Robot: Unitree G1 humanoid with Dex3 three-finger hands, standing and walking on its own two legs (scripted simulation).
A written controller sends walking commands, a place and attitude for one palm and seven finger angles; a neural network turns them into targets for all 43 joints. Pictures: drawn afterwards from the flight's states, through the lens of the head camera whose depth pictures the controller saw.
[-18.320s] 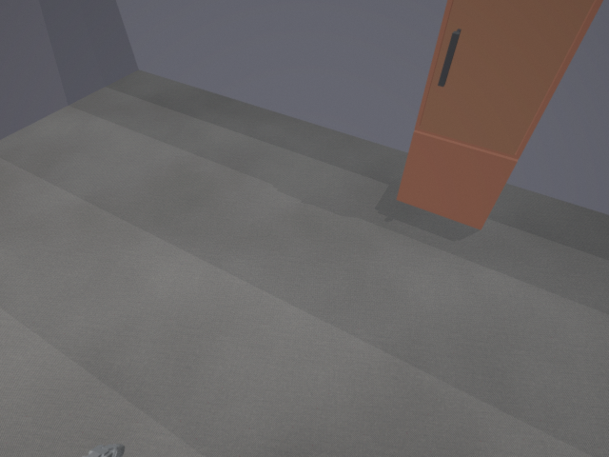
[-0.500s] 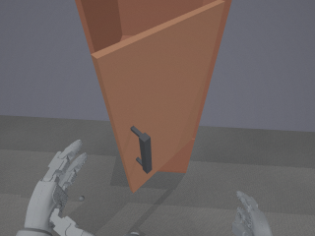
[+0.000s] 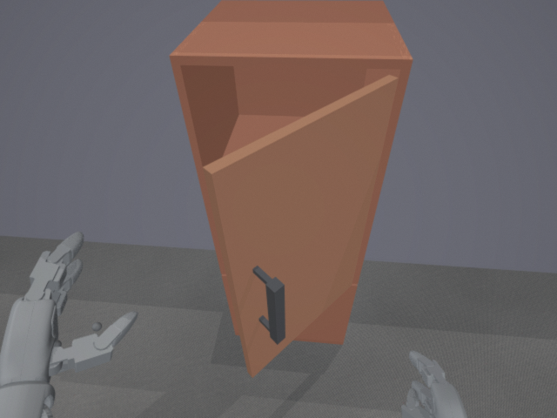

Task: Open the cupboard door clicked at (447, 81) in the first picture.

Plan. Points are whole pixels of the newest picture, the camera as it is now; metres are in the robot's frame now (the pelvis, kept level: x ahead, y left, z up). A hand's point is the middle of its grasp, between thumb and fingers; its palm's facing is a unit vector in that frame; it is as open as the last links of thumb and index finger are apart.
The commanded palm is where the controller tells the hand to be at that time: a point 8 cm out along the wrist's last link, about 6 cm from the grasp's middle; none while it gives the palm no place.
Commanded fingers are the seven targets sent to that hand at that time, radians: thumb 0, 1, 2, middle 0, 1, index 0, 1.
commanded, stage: draw the hand back to the body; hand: left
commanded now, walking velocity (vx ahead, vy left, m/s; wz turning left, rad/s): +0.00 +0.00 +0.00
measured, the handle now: (269, 306) +0.32 +0.06 -0.04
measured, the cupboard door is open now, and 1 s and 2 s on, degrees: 49 49 49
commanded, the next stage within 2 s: step back with the hand held close in 0.58 s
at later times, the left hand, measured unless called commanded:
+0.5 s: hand (70, 303) +0.18 +0.25 +0.16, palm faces +0.44 -0.81 -0.39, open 7.5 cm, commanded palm +0.14 +0.29 +0.18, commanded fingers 0.00 0.90 0.90 -0.20 -0.30 -0.20 -0.30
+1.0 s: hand (76, 303) +0.19 +0.24 +0.16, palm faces +0.34 -0.80 -0.49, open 7.4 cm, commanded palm +0.13 +0.29 +0.19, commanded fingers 0.00 0.90 0.90 -0.20 -0.30 -0.20 -0.30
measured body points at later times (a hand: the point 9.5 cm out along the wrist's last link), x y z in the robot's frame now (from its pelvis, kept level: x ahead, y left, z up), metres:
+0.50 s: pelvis +0.00 -0.01 +0.01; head -0.03 -0.03 +0.46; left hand +0.15 +0.29 +0.19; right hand +0.18 -0.23 -0.07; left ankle -0.02 +0.10 -0.73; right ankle -0.02 -0.13 -0.73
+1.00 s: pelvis -0.03 -0.01 +0.01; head -0.01 -0.02 +0.46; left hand +0.16 +0.28 +0.19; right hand +0.15 -0.26 -0.07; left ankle -0.02 +0.10 -0.73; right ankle -0.02 -0.13 -0.73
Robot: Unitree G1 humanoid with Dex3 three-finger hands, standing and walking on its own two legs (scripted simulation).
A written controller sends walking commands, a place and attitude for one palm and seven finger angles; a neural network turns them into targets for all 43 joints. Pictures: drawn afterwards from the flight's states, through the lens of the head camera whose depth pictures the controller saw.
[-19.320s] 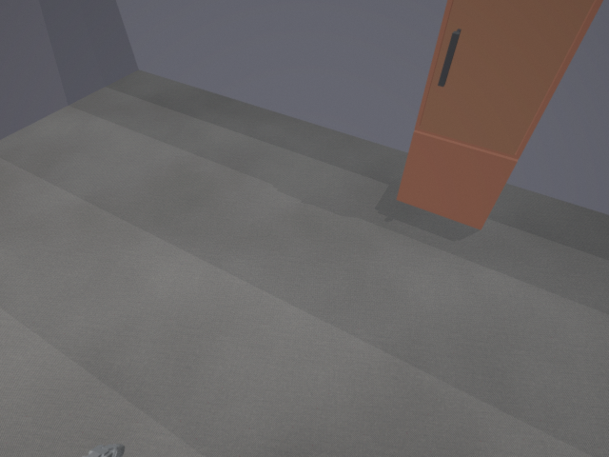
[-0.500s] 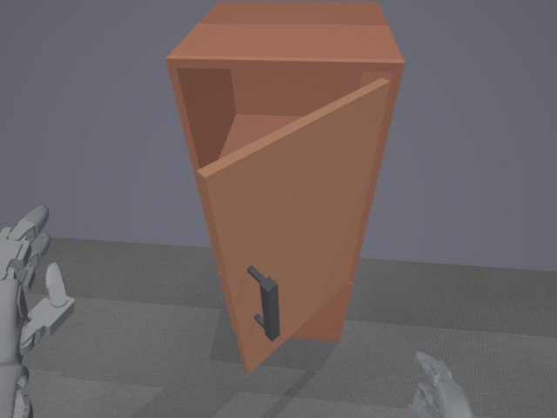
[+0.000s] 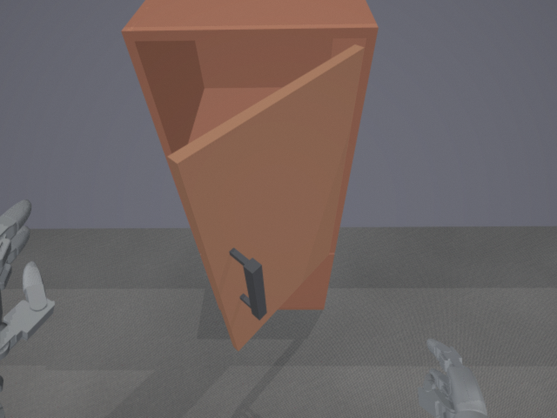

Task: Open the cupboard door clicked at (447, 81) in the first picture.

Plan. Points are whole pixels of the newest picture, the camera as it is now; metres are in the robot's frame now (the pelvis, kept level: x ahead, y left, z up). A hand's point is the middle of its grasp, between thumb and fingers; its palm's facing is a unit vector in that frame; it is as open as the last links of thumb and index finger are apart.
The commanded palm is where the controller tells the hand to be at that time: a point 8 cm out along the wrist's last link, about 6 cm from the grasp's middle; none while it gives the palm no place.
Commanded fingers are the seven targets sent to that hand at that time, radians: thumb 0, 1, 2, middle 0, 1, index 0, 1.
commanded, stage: step back with the hand held close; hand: left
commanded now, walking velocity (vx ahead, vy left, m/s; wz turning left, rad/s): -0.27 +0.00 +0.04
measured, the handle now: (248, 285) +0.34 +0.08 -0.05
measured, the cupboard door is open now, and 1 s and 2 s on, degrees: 49 49 49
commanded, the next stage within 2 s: stop stepping back and stand still in 1.08 s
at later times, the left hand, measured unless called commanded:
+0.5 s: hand out of the picture +0.12 +0.28 +0.15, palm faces +0.47 -0.76 -0.46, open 7.4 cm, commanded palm +0.05 +0.32 +0.17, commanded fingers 0.00 0.90 0.90 -0.20 -0.30 -0.20 -0.30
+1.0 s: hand out of the picture +0.02 +0.31 +0.16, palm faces +0.50 -0.74 -0.45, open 7.4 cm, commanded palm -0.04 +0.33 +0.17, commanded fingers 0.00 0.90 0.90 -0.20 -0.30 -0.20 -0.30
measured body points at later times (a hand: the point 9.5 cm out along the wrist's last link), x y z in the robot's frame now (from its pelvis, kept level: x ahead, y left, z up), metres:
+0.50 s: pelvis -0.08 +0.01 -0.02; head -0.06 +0.03 +0.43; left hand +0.09 +0.32 +0.17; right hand +0.09 -0.22 -0.09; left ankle +0.00 +0.10 -0.74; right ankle +0.01 -0.12 -0.74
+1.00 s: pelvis -0.16 +0.02 -0.01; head -0.13 +0.06 +0.44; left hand -0.01 +0.34 +0.19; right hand +0.04 -0.19 -0.08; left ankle -0.06 +0.10 -0.74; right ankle -0.23 -0.13 -0.66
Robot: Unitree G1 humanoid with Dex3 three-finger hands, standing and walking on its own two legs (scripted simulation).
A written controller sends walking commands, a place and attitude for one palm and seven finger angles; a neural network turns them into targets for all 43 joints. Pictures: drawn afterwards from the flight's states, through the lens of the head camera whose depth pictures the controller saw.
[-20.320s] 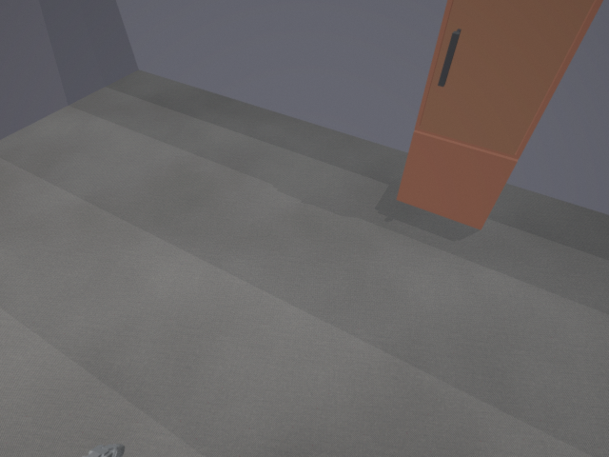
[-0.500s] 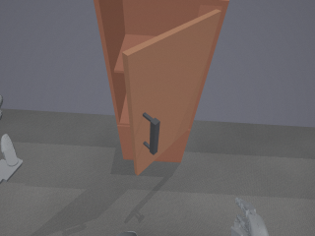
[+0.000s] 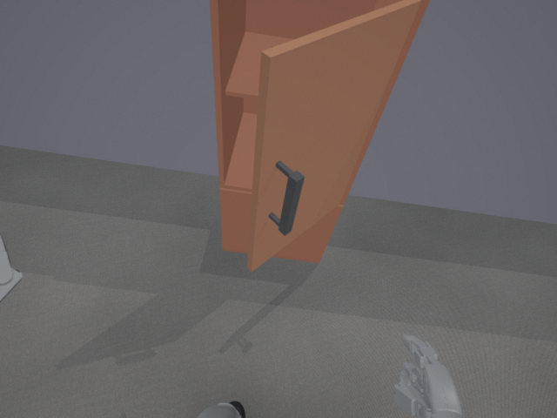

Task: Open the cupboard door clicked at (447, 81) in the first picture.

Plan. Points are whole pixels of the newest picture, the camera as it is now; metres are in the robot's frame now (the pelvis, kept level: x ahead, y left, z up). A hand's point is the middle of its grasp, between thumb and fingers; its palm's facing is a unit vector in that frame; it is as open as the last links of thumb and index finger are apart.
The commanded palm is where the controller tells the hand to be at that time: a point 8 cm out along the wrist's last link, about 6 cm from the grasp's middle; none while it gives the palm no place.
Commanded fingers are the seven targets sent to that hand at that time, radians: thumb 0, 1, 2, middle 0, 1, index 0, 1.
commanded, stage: step back with the hand held close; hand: left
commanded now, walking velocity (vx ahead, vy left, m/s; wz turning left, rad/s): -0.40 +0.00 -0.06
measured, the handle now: (283, 199) +0.51 +0.03 -0.05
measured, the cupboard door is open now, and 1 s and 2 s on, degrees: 49 49 49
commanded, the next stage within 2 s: stop stepping back and stand still in 0.08 s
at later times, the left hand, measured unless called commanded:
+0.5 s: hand (44, 368) +0.13 +0.22 +0.16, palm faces +0.35 -0.84 -0.42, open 7.4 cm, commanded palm +0.07 +0.25 +0.18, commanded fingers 0.00 0.90 0.90 -0.20 -0.30 -0.20 -0.30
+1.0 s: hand out of the picture +0.07 +0.20 +0.16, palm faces +0.28 -0.85 -0.44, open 7.4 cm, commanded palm +0.02 +0.25 +0.18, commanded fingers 0.00 0.90 0.90 -0.20 -0.30 -0.20 -0.30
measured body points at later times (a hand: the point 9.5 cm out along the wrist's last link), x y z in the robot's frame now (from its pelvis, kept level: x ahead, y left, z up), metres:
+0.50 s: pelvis -0.10 -0.02 -0.01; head -0.12 -0.01 +0.44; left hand +0.11 +0.26 +0.18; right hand -0.02 -0.31 -0.10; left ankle +0.01 +0.06 -0.74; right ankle -0.23 -0.12 -0.73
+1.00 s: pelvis -0.16 -0.03 +0.00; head -0.17 -0.02 +0.45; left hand +0.05 +0.24 +0.19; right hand -0.02 -0.28 -0.07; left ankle -0.06 +0.07 -0.74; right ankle -0.23 -0.12 -0.74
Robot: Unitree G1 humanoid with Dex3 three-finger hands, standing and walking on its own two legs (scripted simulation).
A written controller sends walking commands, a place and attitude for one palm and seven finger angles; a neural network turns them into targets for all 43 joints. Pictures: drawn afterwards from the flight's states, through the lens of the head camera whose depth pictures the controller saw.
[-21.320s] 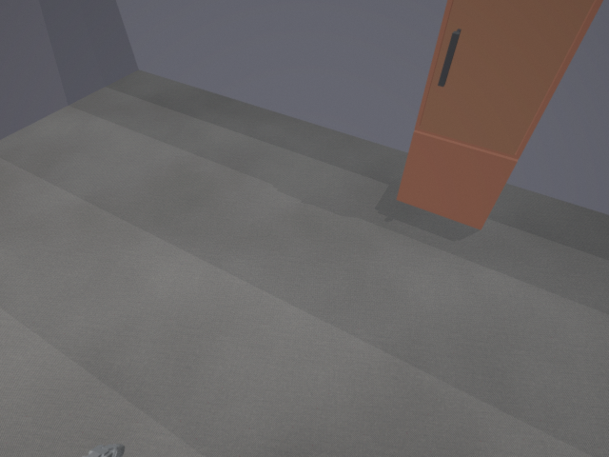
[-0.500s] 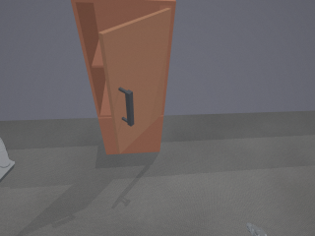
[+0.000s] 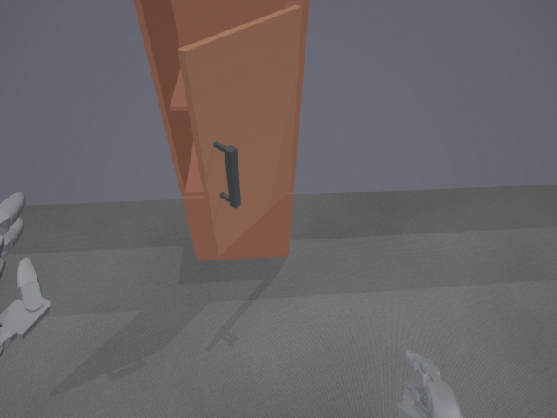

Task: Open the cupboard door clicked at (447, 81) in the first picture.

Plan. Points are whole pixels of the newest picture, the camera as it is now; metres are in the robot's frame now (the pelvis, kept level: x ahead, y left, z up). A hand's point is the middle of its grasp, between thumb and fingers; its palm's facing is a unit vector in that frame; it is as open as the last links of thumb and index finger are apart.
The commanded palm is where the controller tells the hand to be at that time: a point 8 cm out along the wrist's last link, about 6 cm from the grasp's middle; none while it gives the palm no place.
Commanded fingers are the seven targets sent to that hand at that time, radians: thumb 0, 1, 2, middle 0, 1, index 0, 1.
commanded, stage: stop stepping back and stand still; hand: left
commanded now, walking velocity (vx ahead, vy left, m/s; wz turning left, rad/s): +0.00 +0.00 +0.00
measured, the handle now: (227, 175) +0.65 +0.15 -0.04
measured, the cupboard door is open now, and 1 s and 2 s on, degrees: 49 49 49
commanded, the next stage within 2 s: let the arm hang, fingers relaxed in 0.06 s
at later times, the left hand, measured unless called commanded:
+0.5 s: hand out of the picture +0.00 +0.18 -0.18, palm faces -0.01 -0.99 -0.13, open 7.3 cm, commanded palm none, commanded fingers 0.00 0.90 0.90 -0.20 -0.30 -0.20 -0.30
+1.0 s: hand out of the picture -0.01 +0.21 -0.16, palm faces +0.05 -0.95 -0.31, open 7.3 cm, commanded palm none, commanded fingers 0.00 0.90 0.90 -0.20 -0.30 -0.20 -0.30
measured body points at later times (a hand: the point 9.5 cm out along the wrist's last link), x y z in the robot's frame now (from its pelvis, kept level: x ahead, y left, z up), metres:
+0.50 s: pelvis -0.01 +0.01 +0.00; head +0.01 +0.03 +0.45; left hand +0.00 +0.23 -0.17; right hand +0.05 -0.27 -0.13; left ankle +0.08 +0.11 -0.73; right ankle -0.06 -0.10 -0.73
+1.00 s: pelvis +0.00 -0.01 +0.00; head +0.00 -0.02 +0.45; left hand -0.01 +0.26 -0.14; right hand +0.05 -0.24 -0.16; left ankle +0.08 +0.11 -0.73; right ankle -0.06 -0.10 -0.73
